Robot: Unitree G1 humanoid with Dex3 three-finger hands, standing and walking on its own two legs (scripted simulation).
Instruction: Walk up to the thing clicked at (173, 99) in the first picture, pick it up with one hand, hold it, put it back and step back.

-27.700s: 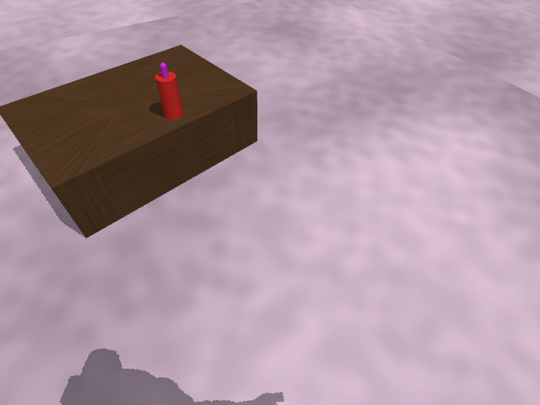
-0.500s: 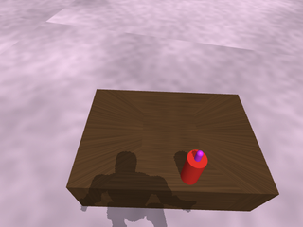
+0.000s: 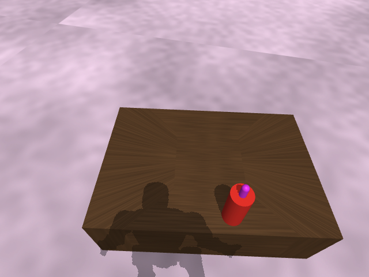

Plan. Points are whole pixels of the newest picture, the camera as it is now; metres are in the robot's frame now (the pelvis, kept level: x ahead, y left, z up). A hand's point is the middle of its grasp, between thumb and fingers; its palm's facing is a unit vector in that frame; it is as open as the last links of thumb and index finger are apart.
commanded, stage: stand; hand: right
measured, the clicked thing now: (238, 202) +0.43 -0.20 -0.33
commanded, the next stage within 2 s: step back in 0.46 s
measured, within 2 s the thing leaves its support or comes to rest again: neither
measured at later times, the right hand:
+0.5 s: hand out of the picture +0.07 -0.25 -0.16, palm faces -0.02 +0.94 -0.35, open 7.4 cm
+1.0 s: hand out of the picture -0.02 -0.26 -0.18, palm faces -0.11 +0.90 -0.42, open 7.4 cm
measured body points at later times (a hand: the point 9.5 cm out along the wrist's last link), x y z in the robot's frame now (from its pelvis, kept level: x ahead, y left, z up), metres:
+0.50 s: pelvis +0.00 +0.00 +0.00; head +0.02 +0.00 +0.45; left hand +0.07 +0.30 -0.14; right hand +0.08 -0.30 -0.13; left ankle +0.00 +0.13 -0.75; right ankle -0.03 -0.14 -0.75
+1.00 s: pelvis -0.10 +0.01 -0.03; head -0.02 +0.03 +0.41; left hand +0.04 +0.33 -0.15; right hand -0.01 -0.31 -0.15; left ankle -0.13 +0.14 -0.75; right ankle -0.03 -0.14 -0.75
